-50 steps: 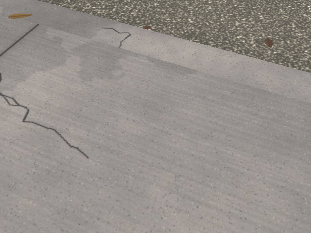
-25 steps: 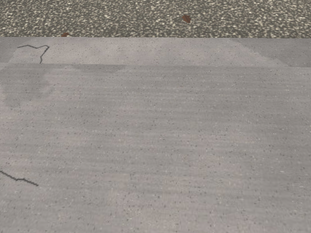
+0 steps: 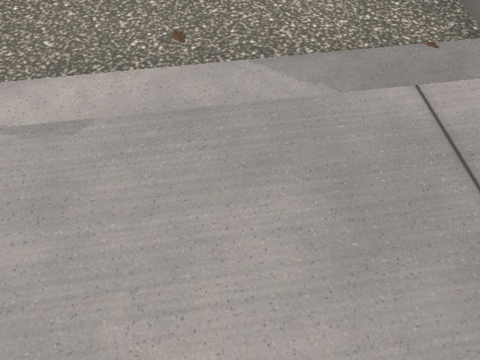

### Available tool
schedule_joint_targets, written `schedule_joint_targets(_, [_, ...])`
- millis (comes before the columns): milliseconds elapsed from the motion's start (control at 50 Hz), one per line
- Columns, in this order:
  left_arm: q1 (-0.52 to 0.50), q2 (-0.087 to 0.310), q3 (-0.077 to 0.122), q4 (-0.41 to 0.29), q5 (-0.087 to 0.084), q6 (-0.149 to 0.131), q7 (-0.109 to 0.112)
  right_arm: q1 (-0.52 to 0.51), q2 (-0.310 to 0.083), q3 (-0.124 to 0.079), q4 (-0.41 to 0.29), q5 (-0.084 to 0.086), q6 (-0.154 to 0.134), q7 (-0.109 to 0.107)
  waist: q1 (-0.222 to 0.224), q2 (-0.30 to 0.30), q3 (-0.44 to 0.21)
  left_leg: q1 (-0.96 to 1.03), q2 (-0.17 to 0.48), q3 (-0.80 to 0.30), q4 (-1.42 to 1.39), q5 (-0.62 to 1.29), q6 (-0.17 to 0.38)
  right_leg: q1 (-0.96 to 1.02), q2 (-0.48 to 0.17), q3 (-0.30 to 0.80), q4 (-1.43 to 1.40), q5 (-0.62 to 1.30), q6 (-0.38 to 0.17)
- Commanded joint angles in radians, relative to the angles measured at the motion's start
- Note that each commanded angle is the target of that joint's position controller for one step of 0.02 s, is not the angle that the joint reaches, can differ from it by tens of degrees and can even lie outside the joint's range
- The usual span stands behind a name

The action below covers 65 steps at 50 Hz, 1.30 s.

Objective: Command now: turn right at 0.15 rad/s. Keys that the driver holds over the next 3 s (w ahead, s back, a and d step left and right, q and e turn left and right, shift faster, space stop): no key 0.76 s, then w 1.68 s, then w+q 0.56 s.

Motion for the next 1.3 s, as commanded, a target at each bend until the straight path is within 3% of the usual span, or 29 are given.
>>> schedule_joint_targets(20, [0.053,0.144,0.031,-0.049,0.013,-0.013,0.005,0.033,-0.141,-0.021,-0.031,-0.006,-0.024,0.006,0.009,0.073,-0.149,-0.035,0.132,-0.111,-0.021,0.257,0.088,0.264,-0.071,0.071,-0.241,0.362,-0.073])
schedule_joint_targets(40, [0.019,0.205,0.039,-0.060,0.025,-0.008,0.013,0.072,-0.087,-0.005,-0.036,-0.038,-0.038,0.014,-0.051,-0.141,-0.164,-0.091,0.033,-0.012,0.031,0.010,0.009,0.259,-0.199,0.201,-0.188,0.512,-0.161])
schedule_joint_targets(60, [-0.018,0.119,0.015,-0.061,0.032,-0.017,0.000,0.018,-0.096,-0.002,-0.037,-0.039,-0.037,0.007,-0.023,-0.148,-0.158,0.007,0.039,-0.016,-0.016,-0.061,-0.027,0.116,-0.224,0.217,-0.203,0.380,-0.231])
schedule_joint_targets(80, [-0.048,0.080,0.004,-0.062,0.035,-0.029,-0.009,-0.015,-0.121,-0.007,-0.034,-0.036,-0.035,0.005,-0.018,-0.107,-0.122,0.036,0.036,-0.012,-0.032,0.027,-0.040,0.094,-0.163,0.178,-0.206,0.247,-0.204])
schedule_joint_targets(120, [-0.020,0.101,0.008,-0.040,0.036,-0.045,-0.012,-0.026,-0.140,-0.013,-0.015,-0.028,-0.027,-0.004,0.005,-0.114,-0.086,0.032,0.029,-0.003,-0.022,0.099,-0.046,0.079,-0.105,0.139,-0.211,0.198,-0.149])
schedule_joint_targets(180, [0.005,0.088,0.000,-0.016,0.027,-0.058,-0.008,0.002,-0.139,-0.011,0.012,-0.021,-0.022,-0.009,0.001,-0.089,-0.067,0.046,0.039,-0.011,-0.045,0.136,-0.046,0.072,-0.093,0.127,-0.199,0.255,-0.132])
schedule_joint_targets(360, [0.001,0.079,-0.003,0.033,0.023,-0.056,-0.007,0.023,-0.146,-0.013,0.101,-0.017,-0.020,-0.017,0.003,-0.014,-0.067,0.075,0.047,-0.009,-0.070,0.168,-0.056,0.088,-0.067,0.103,-0.194,0.305,-0.133])
schedule_joint_targets(760, [0.045,0.073,-0.010,0.186,0.015,-0.053,0.006,0.057,-0.133,-0.005,0.228,-0.012,-0.012,-0.032,0.002,0.005,-0.046,0.074,0.034,0.008,-0.075,0.164,-0.041,0.073,-0.020,0.037,-0.181,0.272,-0.109])
schedule_joint_targets(800, [0.064,0.086,-0.005,0.204,0.007,-0.048,0.012,0.073,-0.115,-0.003,0.242,-0.005,-0.009,-0.033,0.008,-0.020,-0.052,0.047,-0.012,0.059,-0.025,-0.056,-0.032,0.067,-0.010,0.044,-0.206,-0.040,-0.130])
schedule_joint_targets(820, [0.073,0.108,0.003,0.206,0.001,-0.045,0.013,0.059,-0.108,-0.002,0.235,-0.001,-0.010,-0.034,0.020,-0.048,-0.021,-0.008,-0.034,0.083,0.029,-0.170,-0.022,0.039,-0.031,0.086,-0.238,-0.265,-0.157])
schedule_joint_targets(860, [0.120,0.151,0.016,0.212,-0.004,-0.055,0.012,0.012,-0.086,0.004,0.201,0.003,-0.029,-0.027,0.048,-0.146,0.055,-0.151,-0.046,0.092,0.180,-0.228,0.000,0.011,-0.163,0.286,-0.357,-0.534,-0.238])
schedule_joint_targets(880, [0.139,0.169,0.024,0.218,-0.007,-0.065,0.012,-0.005,-0.074,0.007,0.186,0.009,-0.045,-0.020,0.054,-0.185,0.087,-0.179,-0.021,0.055,0.256,-0.217,0.021,-0.020,-0.235,0.395,-0.404,-0.561,-0.284])
schedule_joint_targets(900, [0.131,0.163,0.024,0.216,-0.006,-0.078,0.013,-0.002,-0.076,0.005,0.180,0.017,-0.061,-0.011,0.044,-0.191,0.106,-0.215,0.007,0.021,0.303,-0.231,0.045,-0.021,-0.274,0.443,-0.419,-0.526,-0.308])
schedule_joint_targets(940, [0.076,0.137,0.020,0.195,-0.016,-0.093,0.010,0.035,-0.078,0.004,0.185,0.027,-0.089,0.010,0.004,-0.164,0.100,-0.197,0.037,0.005,0.219,-0.261,0.091,0.002,-0.276,0.398,-0.389,-0.404,-0.291])
schedule_joint_targets(960, [0.017,0.133,0.019,0.177,-0.027,-0.092,0.009,0.102,-0.076,0.001,0.213,0.026,-0.099,0.017,-0.042,-0.136,0.079,-0.052,0.025,0.032,0.073,-0.173,0.107,-0.056,-0.229,0.308,-0.351,-0.330,-0.254])
schedule_joint_targets(980, [-0.025,0.119,0.015,0.161,-0.027,-0.090,0.007,0.202,-0.081,-0.009,0.266,0.018,-0.102,0.019,-0.084,-0.093,0.047,0.136,-0.019,0.065,-0.031,-0.028,0.097,-0.140,-0.155,0.206,-0.269,-0.236,-0.216])
schedule_joint_targets(1000, [-0.037,0.068,0.000,0.148,-0.015,-0.094,0.003,0.300,-0.108,-0.021,0.303,0.004,-0.101,0.020,-0.107,0.018,-0.001,0.280,0.044,-0.056,-0.082,-0.030,0.095,-0.224,-0.070,0.087,-0.067,-0.122,-0.167])
schedule_joint_targets(1020, [-0.048,0.009,-0.017,0.116,0.000,-0.105,0.002,0.404,-0.209,-0.043,0.310,0.005,-0.102,0.021,-0.125,0.280,-0.052,0.388,0.264,-0.437,-0.259,-0.195,0.182,-0.379,0.047,-0.065,0.269,-0.144,-0.091])
schedule_joint_targets(1040, [-0.042,0.045,-0.004,0.098,-0.023,-0.121,0.006,0.396,-0.230,-0.038,0.306,-0.011,-0.114,0.034,-0.101,0.299,-0.025,0.350,0.380,-0.705,-0.342,-0.319,0.286,-0.486,0.060,0.008,0.467,-0.280,-0.093])
schedule_joint_targets(1060, [-0.016,0.070,0.001,0.111,-0.041,-0.134,0.000,0.306,-0.167,-0.020,0.277,-0.005,-0.126,0.033,-0.056,0.181,0.059,0.318,0.369,-0.637,-0.337,-0.335,0.282,-0.557,-0.009,0.058,0.563,-0.202,-0.111])
schedule_joint_targets(1080, [0.003,0.074,0.003,0.130,-0.042,-0.145,-0.009,0.262,-0.123,-0.010,0.257,0.000,-0.131,0.033,-0.039,0.140,0.080,0.316,0.312,-0.510,-0.333,-0.281,0.241,-0.576,-0.046,0.050,0.574,-0.092,-0.127])
schedule_joint_targets(1100, [0.000,0.076,0.009,0.138,-0.031,-0.153,-0.011,0.237,-0.121,-0.008,0.246,-0.001,-0.131,0.036,-0.029,0.115,0.072,0.328,0.274,-0.417,-0.335,-0.175,0.205,-0.580,-0.072,0.029,0.546,-0.009,-0.134])
schedule_joint_targets(1140, [-0.039,0.077,0.018,0.133,-0.012,-0.157,-0.024,0.265,-0.073,0.008,0.247,-0.007,-0.120,0.036,-0.037,0.118,0.043,0.340,0.214,-0.258,-0.328,0.122,0.166,-0.539,-0.100,-0.007,0.476,0.091,-0.123])
schedule_joint_targets(1200, [-0.100,0.014,0.005,0.110,-0.009,-0.146,-0.038,0.321,-0.087,0.010,0.253,-0.011,-0.102,0.018,-0.048,0.106,0.021,0.330,0.186,-0.148,-0.329,0.367,0.180,-0.518,-0.091,-0.060,0.371,0.163,-0.083])
schedule_joint_targets(1260, [-0.230,-0.018,-0.012,0.057,-0.012,-0.144,-0.042,0.316,-0.115,0.007,0.238,-0.014,-0.093,0.002,-0.067,0.095,0.056,0.234,0.159,-0.085,-0.372,0.361,0.177,-0.438,-0.062,-0.094,0.153,0.273,-0.062])
schedule_joint_targets(1300, [-0.288,-0.015,-0.017,0.036,-0.016,-0.145,-0.048,0.346,-0.126,0.003,0.244,-0.010,-0.092,-0.003,-0.080,0.108,0.076,0.209,0.165,-0.068,-0.397,0.342,0.181,-0.383,-0.041,-0.114,0.059,0.328,-0.065])
Next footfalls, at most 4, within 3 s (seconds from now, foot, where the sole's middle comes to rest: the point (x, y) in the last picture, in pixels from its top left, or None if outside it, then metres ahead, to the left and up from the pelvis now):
0.02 right None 0.03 -0.13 -0.78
1.48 right None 0.44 -0.10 -0.77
2.00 left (197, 266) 0.74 0.14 -0.78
2.54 right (269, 185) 1.05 -0.09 -0.78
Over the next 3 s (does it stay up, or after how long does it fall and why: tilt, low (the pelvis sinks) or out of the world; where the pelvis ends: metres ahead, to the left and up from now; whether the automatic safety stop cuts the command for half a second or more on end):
stays up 1.11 0.03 0.00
